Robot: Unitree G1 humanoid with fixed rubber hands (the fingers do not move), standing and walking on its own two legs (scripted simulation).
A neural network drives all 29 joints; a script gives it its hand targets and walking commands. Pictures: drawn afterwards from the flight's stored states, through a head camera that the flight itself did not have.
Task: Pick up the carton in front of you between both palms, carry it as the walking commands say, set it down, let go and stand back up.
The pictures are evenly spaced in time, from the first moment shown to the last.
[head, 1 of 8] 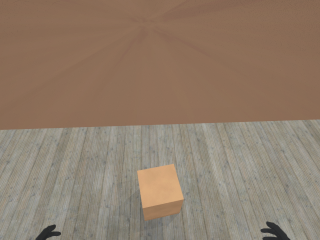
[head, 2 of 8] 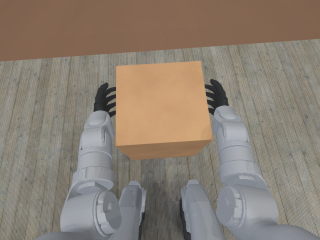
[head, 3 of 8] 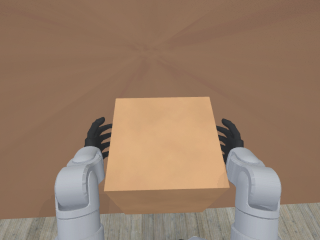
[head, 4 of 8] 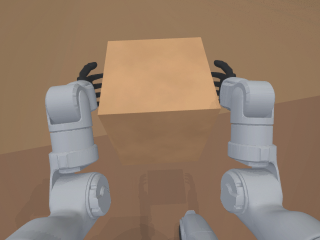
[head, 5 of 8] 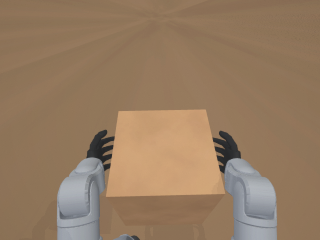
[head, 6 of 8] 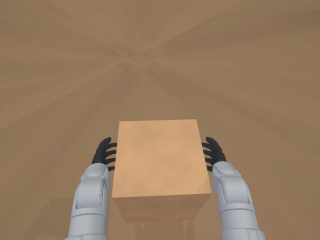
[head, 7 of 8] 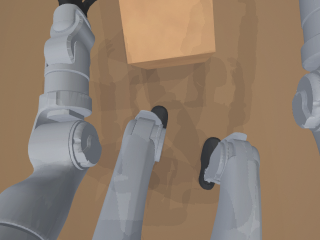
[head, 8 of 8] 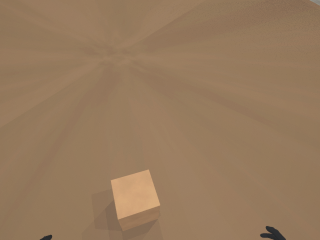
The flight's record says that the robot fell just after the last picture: no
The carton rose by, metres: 1.11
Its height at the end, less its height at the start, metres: +0.36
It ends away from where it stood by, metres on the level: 7.15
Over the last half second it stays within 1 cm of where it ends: yes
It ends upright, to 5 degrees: yes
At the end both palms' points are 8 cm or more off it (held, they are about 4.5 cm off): yes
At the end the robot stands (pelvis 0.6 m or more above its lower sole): yes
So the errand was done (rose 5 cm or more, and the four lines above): yes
